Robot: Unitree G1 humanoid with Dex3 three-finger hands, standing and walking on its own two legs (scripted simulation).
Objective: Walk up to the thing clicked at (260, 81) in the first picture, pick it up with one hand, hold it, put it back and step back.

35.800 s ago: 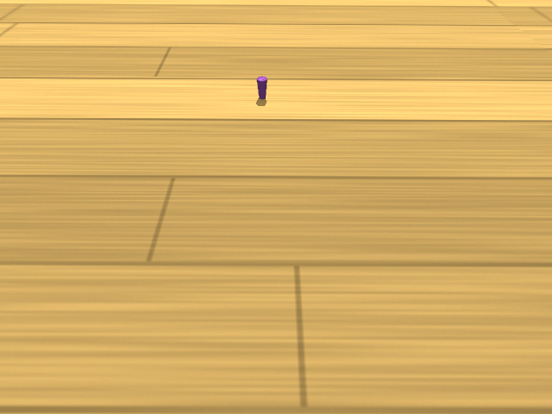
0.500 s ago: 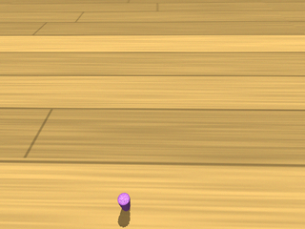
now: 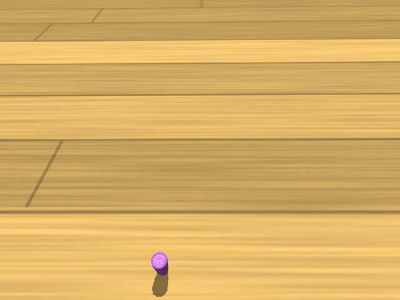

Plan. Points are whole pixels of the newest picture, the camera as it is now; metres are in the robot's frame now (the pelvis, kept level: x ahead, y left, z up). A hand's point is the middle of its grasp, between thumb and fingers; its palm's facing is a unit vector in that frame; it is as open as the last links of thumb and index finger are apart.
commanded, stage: stand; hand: left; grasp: from above
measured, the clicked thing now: (161, 265) +0.43 +0.19 -0.71
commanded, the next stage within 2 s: step back in 1.08 s
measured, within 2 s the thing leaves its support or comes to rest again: neither
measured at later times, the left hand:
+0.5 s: hand out of the picture +0.09 +0.24 -0.16, palm faces -0.01 -0.94 -0.34, open 7.4 cm
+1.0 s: hand out of the picture +0.08 +0.25 -0.16, palm faces -0.01 -0.94 -0.34, open 7.4 cm
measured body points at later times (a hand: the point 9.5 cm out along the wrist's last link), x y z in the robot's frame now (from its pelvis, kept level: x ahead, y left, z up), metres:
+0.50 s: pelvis +0.02 +0.00 +0.00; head +0.03 -0.01 +0.45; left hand +0.09 +0.29 -0.13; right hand +0.09 -0.30 -0.14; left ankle +0.01 +0.13 -0.75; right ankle +0.00 -0.13 -0.75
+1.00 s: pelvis +0.01 +0.00 +0.00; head +0.02 -0.01 +0.45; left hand +0.08 +0.29 -0.13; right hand +0.08 -0.30 -0.14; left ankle +0.01 +0.13 -0.75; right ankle +0.00 -0.13 -0.75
